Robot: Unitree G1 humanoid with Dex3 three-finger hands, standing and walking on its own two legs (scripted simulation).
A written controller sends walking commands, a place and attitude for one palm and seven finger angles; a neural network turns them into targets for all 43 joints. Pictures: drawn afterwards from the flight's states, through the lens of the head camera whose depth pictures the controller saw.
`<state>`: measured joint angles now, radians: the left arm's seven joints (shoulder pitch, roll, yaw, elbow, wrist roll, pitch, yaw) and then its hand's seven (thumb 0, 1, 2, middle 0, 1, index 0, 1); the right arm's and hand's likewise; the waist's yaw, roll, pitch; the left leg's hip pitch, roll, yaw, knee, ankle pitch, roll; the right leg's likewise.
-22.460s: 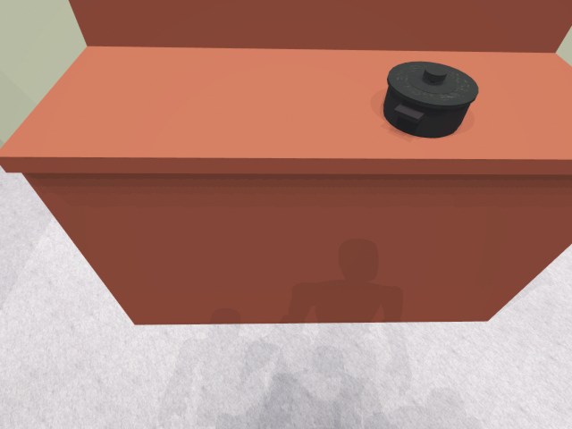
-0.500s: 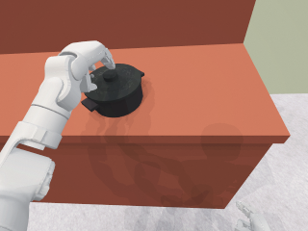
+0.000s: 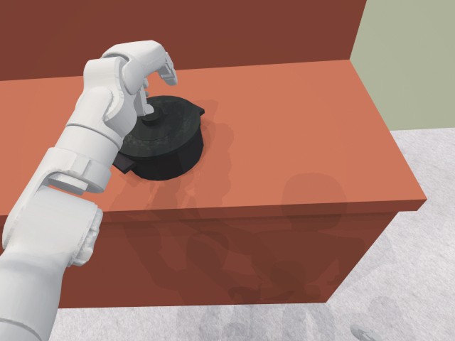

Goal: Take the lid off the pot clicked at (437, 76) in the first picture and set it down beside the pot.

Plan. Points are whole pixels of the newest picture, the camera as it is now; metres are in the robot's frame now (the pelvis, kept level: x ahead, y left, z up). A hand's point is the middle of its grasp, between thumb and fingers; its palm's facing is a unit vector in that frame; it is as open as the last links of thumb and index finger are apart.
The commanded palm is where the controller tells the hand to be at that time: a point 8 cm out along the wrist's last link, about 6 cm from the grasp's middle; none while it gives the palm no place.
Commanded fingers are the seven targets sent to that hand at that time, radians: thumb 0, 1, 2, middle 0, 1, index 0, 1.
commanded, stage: move the open hand above the knob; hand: left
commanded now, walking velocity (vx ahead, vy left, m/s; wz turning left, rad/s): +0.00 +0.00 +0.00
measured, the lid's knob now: (152, 116) +0.49 +0.14 +0.14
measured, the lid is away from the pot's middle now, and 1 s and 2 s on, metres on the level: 0.00 0.00 0.00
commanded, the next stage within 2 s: lower the open fingers around the knob in 0.58 s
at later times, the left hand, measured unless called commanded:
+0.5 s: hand (140, 95) +0.46 +0.14 +0.21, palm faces -0.22 -0.05 -0.97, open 10.3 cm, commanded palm +0.44 +0.14 +0.27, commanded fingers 0.00 -0.38 1.56 -0.83 -0.08 -0.83 -0.08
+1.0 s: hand (148, 105) +0.45 +0.13 +0.20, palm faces -0.30 -0.09 -0.95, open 10.3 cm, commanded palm +0.44 +0.14 +0.25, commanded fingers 0.00 -0.38 1.56 -0.83 -0.08 -0.83 -0.08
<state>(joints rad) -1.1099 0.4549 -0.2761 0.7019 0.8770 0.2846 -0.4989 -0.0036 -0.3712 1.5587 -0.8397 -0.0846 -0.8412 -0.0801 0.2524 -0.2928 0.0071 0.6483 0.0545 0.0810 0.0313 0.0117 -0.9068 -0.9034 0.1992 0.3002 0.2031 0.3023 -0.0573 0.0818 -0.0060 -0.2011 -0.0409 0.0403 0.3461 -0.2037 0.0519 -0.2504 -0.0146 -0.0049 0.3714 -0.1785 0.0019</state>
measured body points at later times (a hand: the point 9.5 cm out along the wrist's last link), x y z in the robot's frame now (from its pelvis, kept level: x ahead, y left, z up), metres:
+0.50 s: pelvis +0.01 +0.00 +0.00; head +0.03 -0.03 +0.45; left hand +0.47 +0.14 +0.27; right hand +0.13 -0.25 -0.13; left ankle -0.02 +0.09 -0.75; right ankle +0.01 -0.12 -0.75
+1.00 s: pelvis +0.00 +0.00 +0.00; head +0.02 -0.03 +0.45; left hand +0.46 +0.13 +0.25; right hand +0.12 -0.25 -0.13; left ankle -0.02 +0.09 -0.75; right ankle +0.01 -0.12 -0.75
